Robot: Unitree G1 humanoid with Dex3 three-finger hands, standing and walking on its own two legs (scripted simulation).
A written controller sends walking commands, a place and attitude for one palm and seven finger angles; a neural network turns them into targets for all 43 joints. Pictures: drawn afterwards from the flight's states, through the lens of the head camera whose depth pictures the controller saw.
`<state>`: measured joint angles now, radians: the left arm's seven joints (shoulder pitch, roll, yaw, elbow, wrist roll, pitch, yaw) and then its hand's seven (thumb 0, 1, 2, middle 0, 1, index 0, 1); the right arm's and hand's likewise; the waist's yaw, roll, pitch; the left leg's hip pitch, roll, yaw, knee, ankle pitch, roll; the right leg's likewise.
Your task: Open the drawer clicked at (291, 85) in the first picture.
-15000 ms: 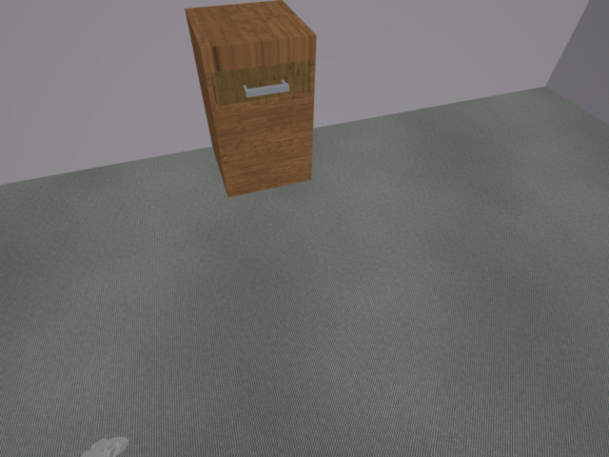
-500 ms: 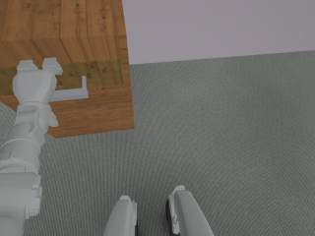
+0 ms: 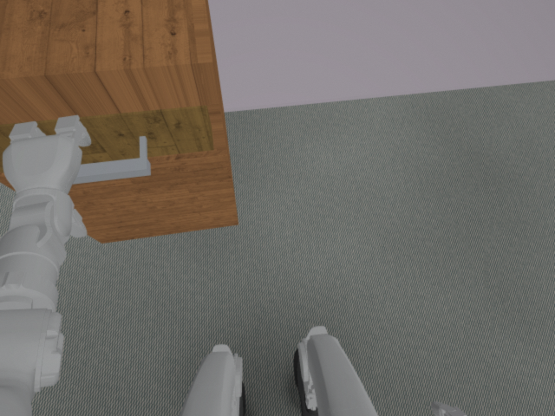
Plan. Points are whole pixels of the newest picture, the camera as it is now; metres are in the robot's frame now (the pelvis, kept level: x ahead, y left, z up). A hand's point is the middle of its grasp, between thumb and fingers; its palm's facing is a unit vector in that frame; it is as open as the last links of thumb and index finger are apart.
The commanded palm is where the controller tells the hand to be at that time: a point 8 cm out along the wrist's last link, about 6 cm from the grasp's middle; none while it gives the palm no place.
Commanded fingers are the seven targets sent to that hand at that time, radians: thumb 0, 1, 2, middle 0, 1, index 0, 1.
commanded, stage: move the hooked fingers above the handle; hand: left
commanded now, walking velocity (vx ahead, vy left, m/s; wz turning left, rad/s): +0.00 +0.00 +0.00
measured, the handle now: (96, 160) +0.52 +0.29 -0.10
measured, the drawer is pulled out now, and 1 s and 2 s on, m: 0.00 0.00 0.00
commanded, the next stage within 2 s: lower the fingers behind the handle in 1.86 s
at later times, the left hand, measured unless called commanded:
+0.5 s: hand (70, 191) +0.44 +0.29 -0.05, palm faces -0.18 -0.04 -0.98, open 13.8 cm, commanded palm +0.44 +0.28 +0.01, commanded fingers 0.00 -0.50 0.30 -0.30 -1.20 -0.30 -1.20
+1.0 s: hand (84, 175) +0.46 +0.27 -0.03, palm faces -0.09 -0.05 -1.00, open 13.8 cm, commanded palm +0.45 +0.27 +0.01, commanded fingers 0.00 -0.50 0.30 -0.30 -1.20 -0.30 -1.20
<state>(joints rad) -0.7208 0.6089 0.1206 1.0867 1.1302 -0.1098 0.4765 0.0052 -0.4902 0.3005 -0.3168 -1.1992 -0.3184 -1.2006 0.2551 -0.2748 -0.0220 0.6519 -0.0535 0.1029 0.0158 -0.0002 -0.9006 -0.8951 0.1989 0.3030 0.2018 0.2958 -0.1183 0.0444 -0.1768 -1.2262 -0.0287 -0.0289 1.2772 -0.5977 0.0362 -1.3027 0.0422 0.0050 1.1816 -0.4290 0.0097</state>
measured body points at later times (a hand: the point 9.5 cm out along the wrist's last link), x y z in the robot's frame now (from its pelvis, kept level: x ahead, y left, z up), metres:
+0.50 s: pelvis +0.00 +0.00 +0.01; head +0.16 +0.01 +0.43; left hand +0.45 +0.29 +0.01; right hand +0.05 -0.26 -0.12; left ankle -0.01 +0.10 -0.62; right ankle +0.05 -0.13 -0.62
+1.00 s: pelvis -0.01 +0.00 +0.01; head +0.15 +0.02 +0.43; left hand +0.46 +0.27 +0.02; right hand +0.03 -0.26 -0.12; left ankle -0.01 +0.10 -0.62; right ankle +0.05 -0.13 -0.62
